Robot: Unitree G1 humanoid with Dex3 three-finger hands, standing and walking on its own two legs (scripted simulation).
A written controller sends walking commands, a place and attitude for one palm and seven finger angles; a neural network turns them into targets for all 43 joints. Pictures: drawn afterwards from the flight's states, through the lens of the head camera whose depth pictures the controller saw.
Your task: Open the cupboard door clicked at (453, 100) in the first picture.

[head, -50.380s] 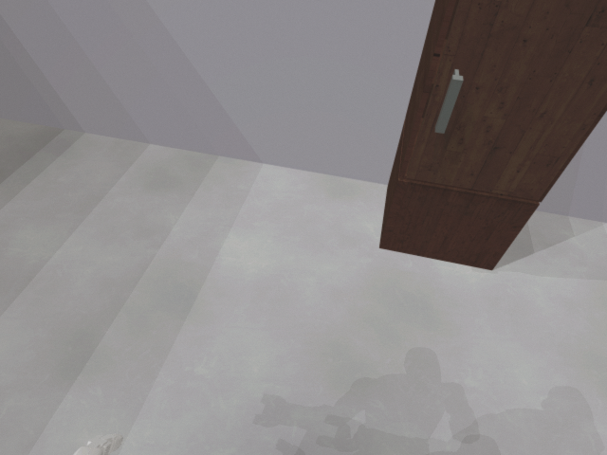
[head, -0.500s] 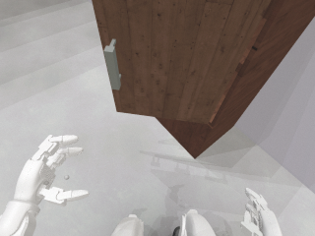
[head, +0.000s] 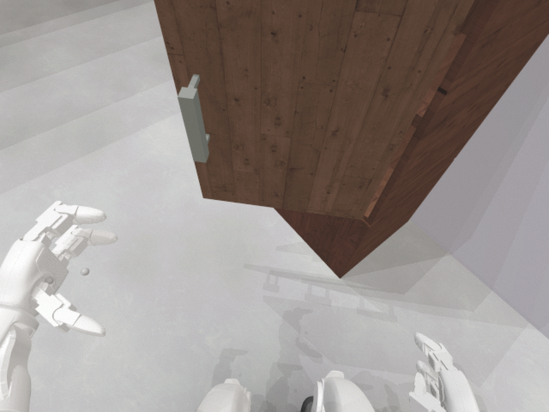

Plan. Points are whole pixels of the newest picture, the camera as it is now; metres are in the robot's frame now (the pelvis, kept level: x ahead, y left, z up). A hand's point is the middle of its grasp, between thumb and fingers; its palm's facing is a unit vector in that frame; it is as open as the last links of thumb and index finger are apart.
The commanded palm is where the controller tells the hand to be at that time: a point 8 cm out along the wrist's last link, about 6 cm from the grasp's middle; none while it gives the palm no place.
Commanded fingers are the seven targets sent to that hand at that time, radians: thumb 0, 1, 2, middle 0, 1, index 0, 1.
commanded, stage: raise the hand with hooked fingers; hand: left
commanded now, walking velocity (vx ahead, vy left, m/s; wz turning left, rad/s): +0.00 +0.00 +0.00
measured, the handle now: (198, 120) +0.59 +0.18 +0.03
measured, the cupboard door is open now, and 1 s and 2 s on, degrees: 43 43 43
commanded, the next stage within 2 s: move the hooked fingers beside the handle in 0.56 s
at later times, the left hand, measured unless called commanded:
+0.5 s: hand (88, 264) +0.29 +0.26 +0.05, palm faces -0.06 -1.00 -0.05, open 14.0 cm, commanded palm +0.26 +0.31 +0.05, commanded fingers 0.00 -0.50 0.30 -0.30 -1.20 -0.30 -1.20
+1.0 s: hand (112, 232) +0.33 +0.25 +0.05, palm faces -0.11 -0.99 -0.03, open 14.0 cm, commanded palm +0.32 +0.30 +0.05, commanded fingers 0.00 -0.50 0.30 -0.30 -1.20 -0.30 -1.20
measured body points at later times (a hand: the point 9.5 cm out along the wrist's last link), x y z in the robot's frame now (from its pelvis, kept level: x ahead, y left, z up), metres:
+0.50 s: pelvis +0.00 +0.00 +0.00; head +0.08 +0.01 +0.44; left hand +0.28 +0.32 +0.06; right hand +0.15 -0.26 -0.08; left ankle -0.01 +0.08 -0.66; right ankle +0.06 -0.12 -0.66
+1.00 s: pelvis -0.01 +0.00 +0.00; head +0.08 +0.01 +0.44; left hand +0.33 +0.30 +0.06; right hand +0.14 -0.26 -0.09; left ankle -0.01 +0.08 -0.66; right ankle +0.06 -0.12 -0.66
